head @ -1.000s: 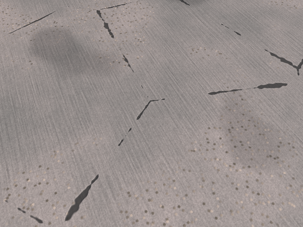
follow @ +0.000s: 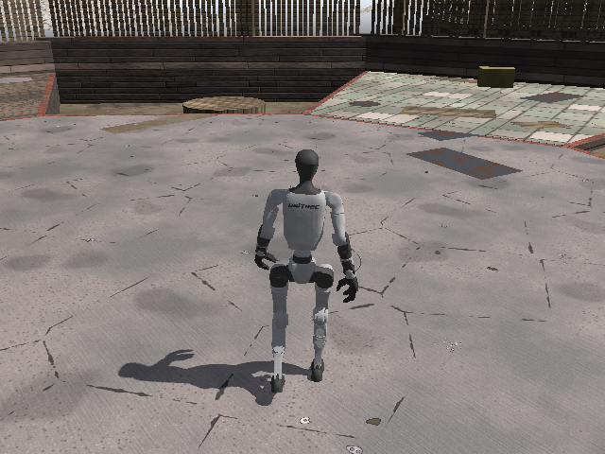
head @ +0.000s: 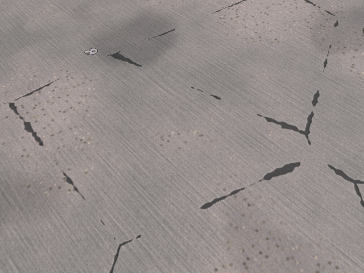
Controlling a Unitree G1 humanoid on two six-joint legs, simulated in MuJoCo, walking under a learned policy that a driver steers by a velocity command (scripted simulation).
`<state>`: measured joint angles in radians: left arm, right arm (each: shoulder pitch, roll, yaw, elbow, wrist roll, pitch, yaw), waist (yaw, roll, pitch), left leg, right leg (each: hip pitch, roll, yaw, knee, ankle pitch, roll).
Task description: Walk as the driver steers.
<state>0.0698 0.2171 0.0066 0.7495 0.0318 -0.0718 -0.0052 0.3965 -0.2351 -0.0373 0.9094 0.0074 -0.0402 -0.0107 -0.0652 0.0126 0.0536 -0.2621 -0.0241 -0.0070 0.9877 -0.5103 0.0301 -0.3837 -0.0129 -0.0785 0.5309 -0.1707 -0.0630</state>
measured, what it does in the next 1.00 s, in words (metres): steps on the spot, turning left: left foot, then right foot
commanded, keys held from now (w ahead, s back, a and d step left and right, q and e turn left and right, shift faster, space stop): q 1.00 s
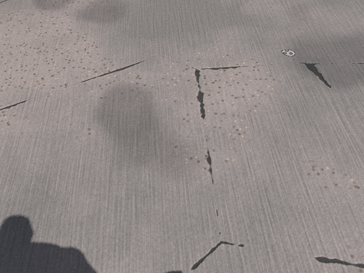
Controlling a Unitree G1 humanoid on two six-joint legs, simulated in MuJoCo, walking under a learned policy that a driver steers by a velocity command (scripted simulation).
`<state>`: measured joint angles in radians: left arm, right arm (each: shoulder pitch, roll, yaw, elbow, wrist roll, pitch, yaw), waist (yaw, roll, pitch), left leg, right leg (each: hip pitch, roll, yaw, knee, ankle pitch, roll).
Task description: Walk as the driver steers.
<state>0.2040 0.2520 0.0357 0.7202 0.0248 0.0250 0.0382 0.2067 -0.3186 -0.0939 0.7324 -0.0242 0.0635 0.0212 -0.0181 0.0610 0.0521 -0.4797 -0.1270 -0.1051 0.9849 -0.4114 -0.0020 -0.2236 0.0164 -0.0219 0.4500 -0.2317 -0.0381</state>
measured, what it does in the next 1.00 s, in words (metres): steps on the spot: left foot, then right foot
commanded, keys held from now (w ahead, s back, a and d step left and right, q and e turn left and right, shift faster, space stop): q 0.22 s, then no key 0.48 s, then w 0.30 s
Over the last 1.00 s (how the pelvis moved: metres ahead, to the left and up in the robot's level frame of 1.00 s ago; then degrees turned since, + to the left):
0.06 -0.02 0.01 34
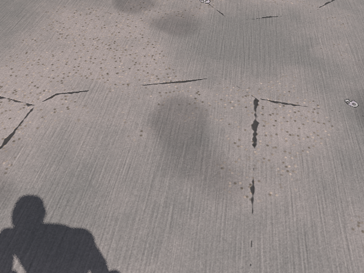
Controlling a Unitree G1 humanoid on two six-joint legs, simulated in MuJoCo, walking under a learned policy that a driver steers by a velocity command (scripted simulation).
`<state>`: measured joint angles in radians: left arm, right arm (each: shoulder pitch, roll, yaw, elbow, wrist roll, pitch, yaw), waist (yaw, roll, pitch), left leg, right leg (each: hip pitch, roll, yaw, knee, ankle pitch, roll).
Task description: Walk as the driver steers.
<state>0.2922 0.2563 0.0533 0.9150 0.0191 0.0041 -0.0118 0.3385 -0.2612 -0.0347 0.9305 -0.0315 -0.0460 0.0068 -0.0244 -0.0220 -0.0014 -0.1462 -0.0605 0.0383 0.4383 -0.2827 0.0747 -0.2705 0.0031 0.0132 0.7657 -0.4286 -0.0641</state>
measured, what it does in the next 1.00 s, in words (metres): walks ahead: right foot, then left foot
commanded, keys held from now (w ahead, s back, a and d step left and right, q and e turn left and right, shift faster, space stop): w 0.92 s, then w+e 0.08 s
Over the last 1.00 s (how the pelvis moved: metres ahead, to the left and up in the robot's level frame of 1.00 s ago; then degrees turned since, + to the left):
0.01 0.05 0.00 14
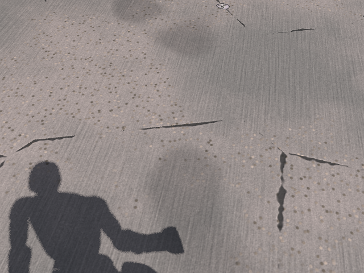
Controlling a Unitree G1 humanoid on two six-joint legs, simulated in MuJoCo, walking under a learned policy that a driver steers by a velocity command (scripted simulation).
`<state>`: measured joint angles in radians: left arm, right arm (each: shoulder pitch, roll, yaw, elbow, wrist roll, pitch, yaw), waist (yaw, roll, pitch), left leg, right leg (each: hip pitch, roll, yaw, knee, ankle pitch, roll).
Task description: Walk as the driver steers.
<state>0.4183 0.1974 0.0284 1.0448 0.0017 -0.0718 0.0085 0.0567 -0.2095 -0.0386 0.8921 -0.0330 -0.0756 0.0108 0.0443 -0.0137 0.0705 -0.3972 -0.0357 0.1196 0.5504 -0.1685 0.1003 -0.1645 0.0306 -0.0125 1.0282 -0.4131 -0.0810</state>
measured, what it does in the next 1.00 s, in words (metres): walks ahead, turning right: right foot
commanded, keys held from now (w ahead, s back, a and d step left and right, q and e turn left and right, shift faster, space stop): w+e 1.00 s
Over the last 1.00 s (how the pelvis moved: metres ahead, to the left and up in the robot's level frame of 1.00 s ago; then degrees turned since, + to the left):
0.52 -0.03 -0.02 -1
